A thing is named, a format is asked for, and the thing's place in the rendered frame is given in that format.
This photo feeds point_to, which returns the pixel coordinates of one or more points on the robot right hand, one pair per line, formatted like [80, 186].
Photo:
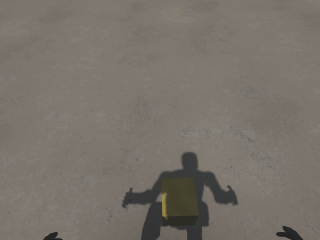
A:
[289, 233]

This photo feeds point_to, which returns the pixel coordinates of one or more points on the carton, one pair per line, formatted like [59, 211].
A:
[179, 201]

